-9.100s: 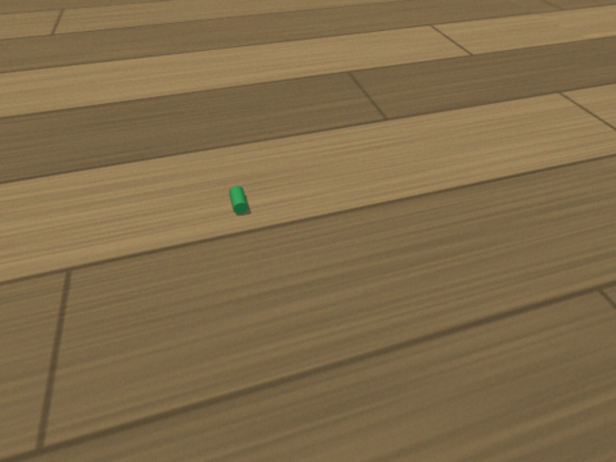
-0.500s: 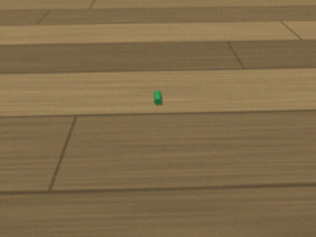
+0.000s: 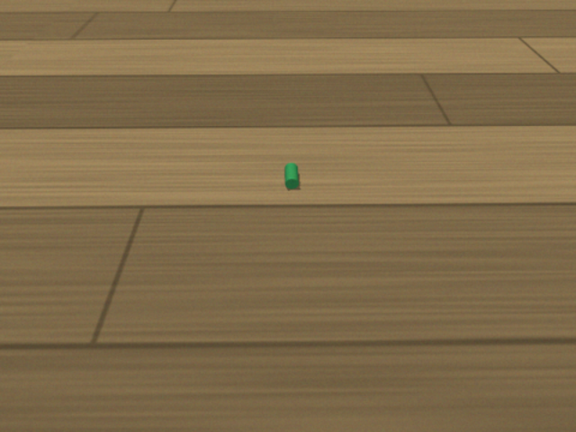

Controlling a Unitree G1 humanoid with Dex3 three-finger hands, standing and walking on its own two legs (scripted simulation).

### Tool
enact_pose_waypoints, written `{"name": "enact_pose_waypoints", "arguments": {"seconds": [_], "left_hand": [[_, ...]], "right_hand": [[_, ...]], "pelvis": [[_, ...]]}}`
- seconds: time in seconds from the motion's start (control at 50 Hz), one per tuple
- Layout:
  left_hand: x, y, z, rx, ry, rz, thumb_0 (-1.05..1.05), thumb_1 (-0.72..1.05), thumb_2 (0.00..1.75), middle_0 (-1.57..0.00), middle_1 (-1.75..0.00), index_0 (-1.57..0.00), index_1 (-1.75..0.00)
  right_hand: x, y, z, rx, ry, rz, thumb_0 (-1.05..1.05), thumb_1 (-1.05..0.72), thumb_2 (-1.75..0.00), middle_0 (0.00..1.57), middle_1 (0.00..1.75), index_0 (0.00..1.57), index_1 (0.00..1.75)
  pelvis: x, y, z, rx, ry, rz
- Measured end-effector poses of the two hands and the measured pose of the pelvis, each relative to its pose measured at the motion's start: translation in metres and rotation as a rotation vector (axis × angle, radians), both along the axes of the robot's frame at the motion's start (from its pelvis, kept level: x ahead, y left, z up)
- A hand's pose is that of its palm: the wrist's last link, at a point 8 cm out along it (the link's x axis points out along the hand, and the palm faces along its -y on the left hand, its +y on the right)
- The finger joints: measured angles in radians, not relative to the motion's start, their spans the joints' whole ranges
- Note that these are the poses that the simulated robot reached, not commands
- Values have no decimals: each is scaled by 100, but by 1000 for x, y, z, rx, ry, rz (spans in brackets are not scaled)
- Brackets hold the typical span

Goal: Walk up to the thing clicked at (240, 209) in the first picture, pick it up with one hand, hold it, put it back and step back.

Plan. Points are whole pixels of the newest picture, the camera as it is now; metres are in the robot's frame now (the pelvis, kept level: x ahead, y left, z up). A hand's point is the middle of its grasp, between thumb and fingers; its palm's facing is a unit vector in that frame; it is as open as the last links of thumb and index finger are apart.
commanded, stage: stand
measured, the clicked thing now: (291, 175) +1.43 -0.02 -0.75
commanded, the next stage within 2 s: none
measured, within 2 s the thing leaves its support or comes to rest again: neither
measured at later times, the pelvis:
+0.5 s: pelvis +0.01 +0.00 +0.00, yaw +1 degrees
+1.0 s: pelvis +0.01 +0.00 +0.00, yaw +1 degrees
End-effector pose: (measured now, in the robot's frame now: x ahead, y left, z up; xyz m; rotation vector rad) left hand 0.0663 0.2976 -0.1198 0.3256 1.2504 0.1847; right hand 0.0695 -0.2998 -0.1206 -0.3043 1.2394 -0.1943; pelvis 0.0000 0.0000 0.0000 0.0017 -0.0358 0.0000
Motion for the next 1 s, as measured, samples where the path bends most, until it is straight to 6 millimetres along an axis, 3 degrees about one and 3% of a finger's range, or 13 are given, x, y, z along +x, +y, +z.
{"name": "enact_pose_waypoints", "arguments": {"seconds": [0.36, 1.0], "left_hand": [[10, 2, 1, 2, -17, 4, 1, 90, 90, -20, -30, -20, -30], [-2, 6, 0, 0, -2, 18, 1, 90, 90, -20, -30, -20, -30]], "right_hand": [[11, 2, 1, -3, -11, 7, 1, -90, -89, 20, 30, 20, 30], [8, 6, 1, -2, -7, 13, 1, -90, -89, 20, 30, 20, 30]], "pelvis": [[7, 1, 0, 0, 0, 8], [5, 4, 0, -1, -5, 13]]}}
